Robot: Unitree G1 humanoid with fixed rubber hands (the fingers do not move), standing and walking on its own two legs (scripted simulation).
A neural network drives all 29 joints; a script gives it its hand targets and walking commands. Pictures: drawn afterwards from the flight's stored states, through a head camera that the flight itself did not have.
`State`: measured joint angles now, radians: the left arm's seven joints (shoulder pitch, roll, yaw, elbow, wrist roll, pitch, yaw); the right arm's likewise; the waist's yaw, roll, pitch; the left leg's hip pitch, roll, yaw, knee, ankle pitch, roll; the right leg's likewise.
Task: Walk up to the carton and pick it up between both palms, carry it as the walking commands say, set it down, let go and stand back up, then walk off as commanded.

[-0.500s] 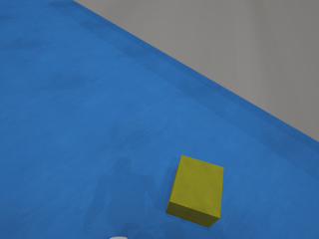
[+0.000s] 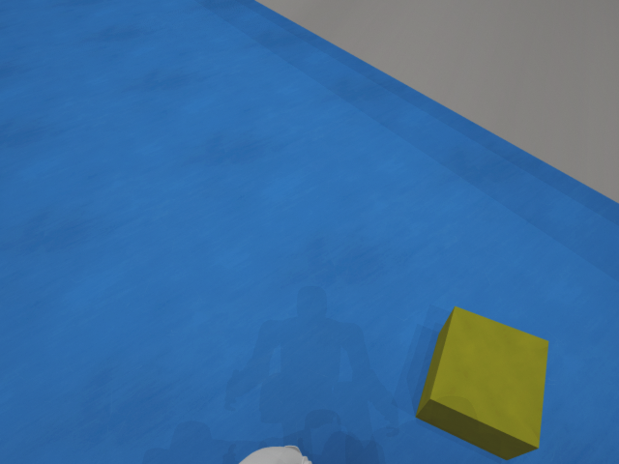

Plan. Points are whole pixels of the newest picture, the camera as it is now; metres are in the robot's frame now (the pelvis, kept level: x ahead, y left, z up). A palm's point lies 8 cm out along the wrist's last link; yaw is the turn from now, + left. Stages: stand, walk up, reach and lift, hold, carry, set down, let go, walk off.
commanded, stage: walk off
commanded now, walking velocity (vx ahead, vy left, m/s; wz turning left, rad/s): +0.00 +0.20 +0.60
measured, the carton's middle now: (479, 380) +0.40 -0.48 -0.67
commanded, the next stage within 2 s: stand in 0.92 s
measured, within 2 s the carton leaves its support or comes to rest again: neither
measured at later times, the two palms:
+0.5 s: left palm out of the picture +0.06 +0.46 -0.14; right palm (348, 453) +0.15 -0.04 -0.13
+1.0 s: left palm out of the picture -0.15 +0.55 -0.14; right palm (221, 417) +0.21 +0.14 -0.15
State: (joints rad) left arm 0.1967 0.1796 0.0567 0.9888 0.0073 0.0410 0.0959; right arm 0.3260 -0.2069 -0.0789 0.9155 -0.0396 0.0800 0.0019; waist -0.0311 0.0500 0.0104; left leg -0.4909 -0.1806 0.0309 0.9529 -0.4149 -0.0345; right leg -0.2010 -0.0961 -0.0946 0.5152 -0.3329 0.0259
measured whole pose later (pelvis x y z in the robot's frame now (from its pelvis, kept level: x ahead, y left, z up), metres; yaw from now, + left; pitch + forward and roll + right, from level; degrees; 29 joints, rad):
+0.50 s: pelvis +0.02 +0.18 -0.01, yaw +15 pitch +0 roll +0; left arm 0.11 0.24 0.07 0.90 0.01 0.05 0.03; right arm 0.21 -0.21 -0.06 0.85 -0.04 0.04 0.00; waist -0.02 -0.02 0.09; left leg -0.38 -0.05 0.01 0.62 -0.23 0.04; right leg -0.48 -0.10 -0.15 1.05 -0.55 0.05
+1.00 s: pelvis +0.00 +0.33 -0.02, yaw +33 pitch +1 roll -1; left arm 0.33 0.21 0.09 0.96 0.03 0.03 0.02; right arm 0.23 -0.28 -0.11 0.86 0.01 0.05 0.04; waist 0.02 0.05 0.06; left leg -0.39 0.11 0.05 0.71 -0.32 -0.07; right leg -0.20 -0.33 -0.29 0.61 -0.34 0.17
